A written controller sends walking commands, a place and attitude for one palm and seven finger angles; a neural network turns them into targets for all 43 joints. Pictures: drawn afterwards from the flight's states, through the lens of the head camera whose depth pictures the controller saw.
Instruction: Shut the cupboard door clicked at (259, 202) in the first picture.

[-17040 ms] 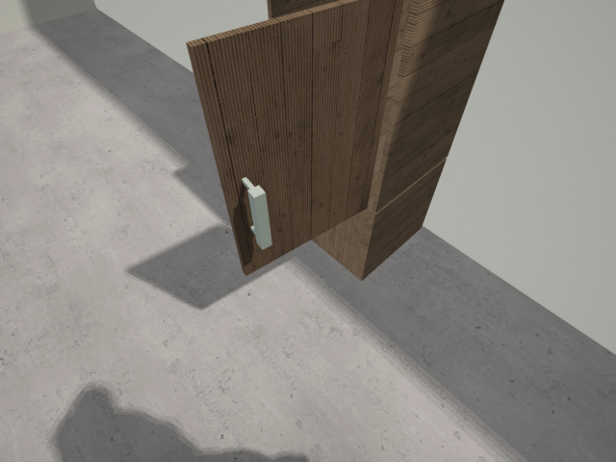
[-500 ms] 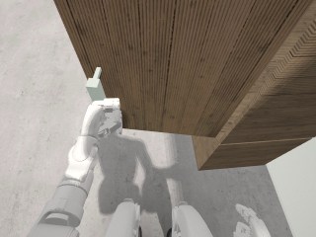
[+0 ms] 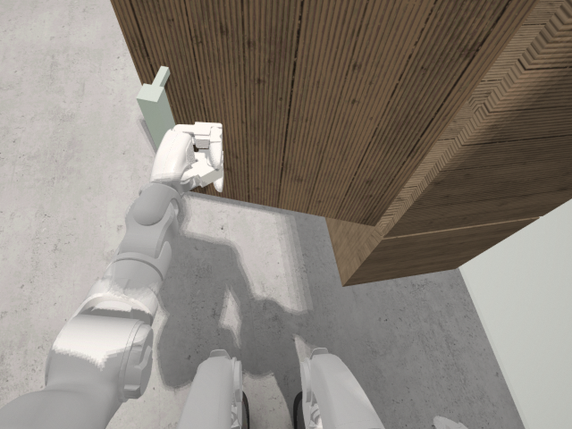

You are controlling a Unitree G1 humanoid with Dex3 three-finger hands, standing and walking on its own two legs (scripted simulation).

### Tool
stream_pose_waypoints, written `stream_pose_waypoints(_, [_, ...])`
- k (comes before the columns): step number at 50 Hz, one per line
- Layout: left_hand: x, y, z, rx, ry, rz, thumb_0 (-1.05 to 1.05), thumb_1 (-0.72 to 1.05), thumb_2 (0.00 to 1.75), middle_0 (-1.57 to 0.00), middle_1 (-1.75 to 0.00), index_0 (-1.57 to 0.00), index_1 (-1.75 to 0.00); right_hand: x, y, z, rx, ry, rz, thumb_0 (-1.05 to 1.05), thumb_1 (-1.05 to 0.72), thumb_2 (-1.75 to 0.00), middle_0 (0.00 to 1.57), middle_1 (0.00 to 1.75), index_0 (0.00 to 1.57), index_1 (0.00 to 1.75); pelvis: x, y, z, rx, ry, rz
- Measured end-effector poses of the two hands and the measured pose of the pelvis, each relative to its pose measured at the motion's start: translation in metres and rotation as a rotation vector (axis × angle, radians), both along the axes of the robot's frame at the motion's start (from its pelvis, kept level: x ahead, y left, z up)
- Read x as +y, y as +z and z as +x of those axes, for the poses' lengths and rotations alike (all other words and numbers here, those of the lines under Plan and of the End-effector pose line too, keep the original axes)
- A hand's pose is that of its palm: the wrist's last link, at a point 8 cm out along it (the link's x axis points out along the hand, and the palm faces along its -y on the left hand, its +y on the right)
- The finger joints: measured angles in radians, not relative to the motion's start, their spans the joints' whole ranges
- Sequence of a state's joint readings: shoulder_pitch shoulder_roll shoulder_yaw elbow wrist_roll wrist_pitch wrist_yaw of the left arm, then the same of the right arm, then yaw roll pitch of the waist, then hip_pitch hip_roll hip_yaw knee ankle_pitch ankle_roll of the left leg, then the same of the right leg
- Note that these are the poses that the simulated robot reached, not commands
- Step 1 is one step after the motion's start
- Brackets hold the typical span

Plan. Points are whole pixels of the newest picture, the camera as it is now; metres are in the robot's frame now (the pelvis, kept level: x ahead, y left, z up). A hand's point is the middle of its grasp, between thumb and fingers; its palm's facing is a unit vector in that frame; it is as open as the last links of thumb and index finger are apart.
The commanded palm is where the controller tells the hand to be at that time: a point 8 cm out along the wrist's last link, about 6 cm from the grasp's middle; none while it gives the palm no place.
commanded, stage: push the door shut along its arc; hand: left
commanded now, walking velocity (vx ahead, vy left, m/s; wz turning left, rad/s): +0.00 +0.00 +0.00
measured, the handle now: (170, 125) +0.54 +0.14 +0.04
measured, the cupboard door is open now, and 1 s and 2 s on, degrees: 70 58 52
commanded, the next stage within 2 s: pull the fist back off the door in 1.00 s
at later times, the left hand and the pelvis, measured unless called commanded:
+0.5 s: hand (234, 139) +0.52 +0.05 +0.04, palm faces -0.40 -0.92 -0.05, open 2.9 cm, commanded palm +0.53 +0.07 +0.04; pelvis +0.00 +0.00 -0.01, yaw -1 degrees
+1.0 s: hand (253, 118) +0.55 +0.02 +0.04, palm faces -0.48 -0.88 -0.05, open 3.7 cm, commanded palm +0.58 +0.01 +0.04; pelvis -0.01 +0.00 -0.04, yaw -2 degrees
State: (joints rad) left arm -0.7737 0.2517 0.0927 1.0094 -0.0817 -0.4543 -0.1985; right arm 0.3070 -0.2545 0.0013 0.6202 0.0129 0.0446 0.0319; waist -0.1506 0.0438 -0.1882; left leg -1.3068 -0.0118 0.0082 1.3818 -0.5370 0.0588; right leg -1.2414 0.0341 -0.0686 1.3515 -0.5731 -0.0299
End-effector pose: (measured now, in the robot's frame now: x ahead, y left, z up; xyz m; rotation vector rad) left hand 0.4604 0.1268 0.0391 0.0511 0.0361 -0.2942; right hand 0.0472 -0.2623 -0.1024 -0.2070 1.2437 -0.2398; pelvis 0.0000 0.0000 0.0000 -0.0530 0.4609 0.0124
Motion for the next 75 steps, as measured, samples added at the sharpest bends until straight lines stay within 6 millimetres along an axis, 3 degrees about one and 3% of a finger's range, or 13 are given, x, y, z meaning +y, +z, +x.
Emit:
stream_pose_waypoints(12, [-0.019,0.003,0.043,0.007,-0.062,-0.003,0.01,0.9,0.9,-1.29,-1.5,-1.3,-1.5,0.003,-0.009,-0.03,0.071,-0.058,0.006,0.01,-0.91,-0.9,0.2,0.3,0.2,0.29,0.001,-0.011,0.0,0.041,-0.02,-0.005])
stream_pose_waypoints(21, [-0.019,0.001,0.055,0.025,-0.098,0.01,-0.03,0.88,0.93,-1.29,-1.5,-1.3,-1.5,0.001,-0.012,-0.042,0.125,-0.068,0.008,0.01,-0.91,-0.9,0.2,0.3,0.2,0.29,-0.003,-0.014,0.002,0.058,-0.018,-0.008])
stream_pose_waypoints(37, [-0.034,0.006,0.077,0.045,-0.163,0.021,0.02,0.96,1.0,-1.29,-1.5,-1.3,-1.5,-0.012,-0.012,-0.037,0.095,-0.031,-0.059,0.01,-0.9,-0.9,0.2,0.3,0.2,0.29,-0.006,-0.025,-0.004,0.084,-0.004,-0.028])
stream_pose_waypoints(56, [-0.059,0.011,0.107,0.066,-0.225,0.051,0.05,1.05,1.06,-1.29,-1.5,-1.3,-1.5,0.003,-0.024,-0.085,0.178,-0.08,-0.065,0.01,-0.9,-0.9,0.2,0.3,0.21,0.29,-0.004,-0.042,-0.011,0.13,-0.015,-0.039])
stream_pose_waypoints(62, [-0.074,0.001,0.106,0.089,0.111,-0.119,0.03,0.98,1.0,-1.29,-1.5,-1.34,-1.5,0.014,-0.022,-0.095,0.21,-0.044,-0.012,0.01,-0.91,-0.9,0.2,0.3,0.2,0.29,-0.003,-0.041,-0.009,0.144,-0.021,-0.031])
stream_pose_waypoints(65, [-0.082,-0.002,0.101,0.041,0.262,-0.101,0.02,0.95,0.98,-1.29,-1.5,-1.33,-1.5,0.021,-0.022,-0.098,0.218,-0.033,0.04,0.01,-0.91,-0.9,0.2,0.3,0.2,0.29,-0.004,-0.037,-0.006,0.152,-0.027,-0.023])
stream_pose_waypoints(70, [-0.093,-0.001,0.093,-0.046,0.267,0.014,0.02,0.96,0.96,-1.29,-1.5,-1.31,-1.5,0.028,-0.022,-0.102,0.238,-0.074,0.117,0.01,-0.91,-0.9,0.2,0.3,0.2,0.29,-0.008,-0.029,-0.001,0.14,-0.035,-0.006])
stream_pose_waypoints(75, [-0.098,-0.001,0.084,0.011,0.24,0.01,0.02,0.94,0.93,-1.29,-1.5,-1.31,-1.5,0.026,-0.015,-0.096,0.252,-0.096,0.152,0.01,-0.91,-0.9,0.2,0.3,0.2,0.29,-0.014,-0.015,0.007,0.113,-0.037,0.01])
